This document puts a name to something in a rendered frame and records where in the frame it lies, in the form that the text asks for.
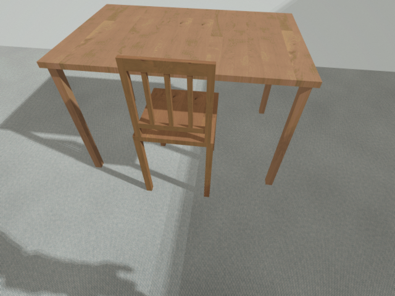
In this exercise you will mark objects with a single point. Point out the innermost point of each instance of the table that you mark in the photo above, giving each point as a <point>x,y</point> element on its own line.
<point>248,47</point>

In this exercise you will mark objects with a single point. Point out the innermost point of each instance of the chair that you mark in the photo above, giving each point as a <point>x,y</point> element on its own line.
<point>172,116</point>

